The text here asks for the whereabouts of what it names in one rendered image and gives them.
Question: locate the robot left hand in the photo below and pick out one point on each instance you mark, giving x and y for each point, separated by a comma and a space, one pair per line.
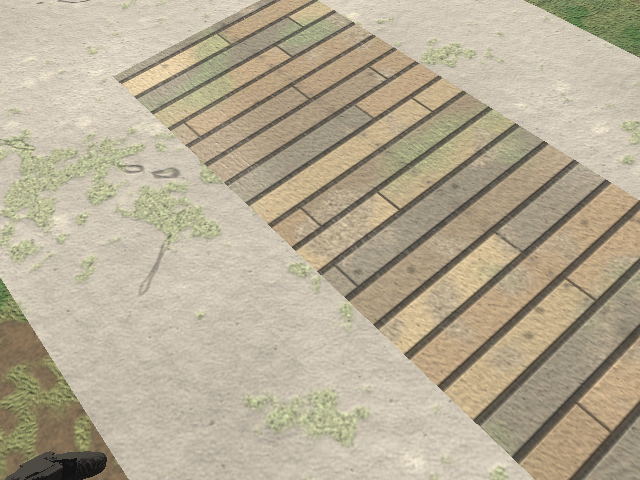
66, 466

